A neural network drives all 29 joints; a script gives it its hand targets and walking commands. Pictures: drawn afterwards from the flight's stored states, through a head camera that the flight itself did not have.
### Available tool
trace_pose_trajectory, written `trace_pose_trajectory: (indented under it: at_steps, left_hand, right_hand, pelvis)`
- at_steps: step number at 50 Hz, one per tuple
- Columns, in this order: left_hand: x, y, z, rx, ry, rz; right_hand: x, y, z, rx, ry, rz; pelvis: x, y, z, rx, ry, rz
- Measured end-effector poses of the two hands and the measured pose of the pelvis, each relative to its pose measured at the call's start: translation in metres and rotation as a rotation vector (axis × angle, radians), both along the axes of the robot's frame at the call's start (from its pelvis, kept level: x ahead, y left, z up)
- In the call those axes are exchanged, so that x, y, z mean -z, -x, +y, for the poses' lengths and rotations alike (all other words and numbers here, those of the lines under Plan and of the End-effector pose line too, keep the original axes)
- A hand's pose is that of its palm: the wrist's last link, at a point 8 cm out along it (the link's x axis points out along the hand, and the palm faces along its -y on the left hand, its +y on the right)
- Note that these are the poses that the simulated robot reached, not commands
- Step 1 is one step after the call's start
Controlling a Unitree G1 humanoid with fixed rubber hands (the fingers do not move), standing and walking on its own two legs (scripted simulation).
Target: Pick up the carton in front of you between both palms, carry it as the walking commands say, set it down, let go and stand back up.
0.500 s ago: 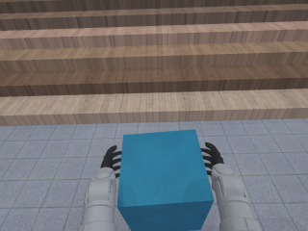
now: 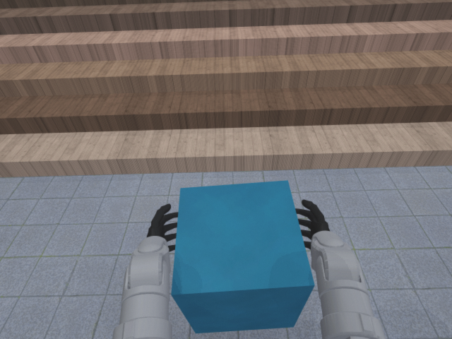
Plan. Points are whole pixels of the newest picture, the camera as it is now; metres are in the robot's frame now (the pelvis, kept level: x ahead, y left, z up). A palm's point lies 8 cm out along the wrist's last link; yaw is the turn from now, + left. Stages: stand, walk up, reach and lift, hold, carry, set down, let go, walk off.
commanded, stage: reach and lift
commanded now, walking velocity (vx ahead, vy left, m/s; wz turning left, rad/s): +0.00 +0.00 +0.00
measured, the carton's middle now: (239, 260) +0.30 +0.00 -0.04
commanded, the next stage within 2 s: hold in 0.40 s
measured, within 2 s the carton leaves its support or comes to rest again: neither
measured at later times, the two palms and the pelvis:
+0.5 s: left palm (156, 240) +0.30 +0.15 +0.05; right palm (321, 234) +0.30 -0.15 +0.05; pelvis +0.01 +0.00 +0.00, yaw +0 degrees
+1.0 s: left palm (154, 242) +0.29 +0.15 +0.06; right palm (323, 237) +0.29 -0.15 +0.06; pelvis +0.00 +0.00 +0.00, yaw +0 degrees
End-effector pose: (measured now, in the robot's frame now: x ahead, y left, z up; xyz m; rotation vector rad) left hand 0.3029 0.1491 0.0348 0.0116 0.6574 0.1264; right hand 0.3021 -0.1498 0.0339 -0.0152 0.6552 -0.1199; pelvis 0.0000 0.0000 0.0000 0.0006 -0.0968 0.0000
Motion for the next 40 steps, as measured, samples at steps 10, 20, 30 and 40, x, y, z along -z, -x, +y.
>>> trace_pose_trajectory:
  at_steps: [10, 20, 30, 40]
  left_hand:
    - [-0.004, -0.002, -0.001, 0.009, -0.015, 0.004]
    - [-0.008, 0.0, -0.001, 0.01, -0.017, 0.003]
    - [-0.023, 0.008, 0.0, 0.013, -0.015, -0.021]
    - [-0.021, 0.014, 0.0, 0.004, -0.003, -0.007]
  right_hand:
    - [-0.004, -0.003, -0.001, -0.012, 0.014, 0.004]
    - [-0.008, -0.001, -0.001, -0.015, 0.017, 0.004]
    - [-0.023, 0.008, 0.0, -0.011, 0.016, -0.02]
    - [-0.021, 0.014, 0.0, -0.001, 0.002, -0.006]
  pelvis:
    - [-0.002, -0.01, -0.002, -0.002, 0.0, -0.005]
    - [-0.003, -0.012, -0.002, -0.004, 0.001, -0.013]
    - [-0.004, -0.01, -0.001, -0.003, 0.001, -0.039]
    - [-0.002, 0.001, 0.0, -0.001, 0.0, -0.056]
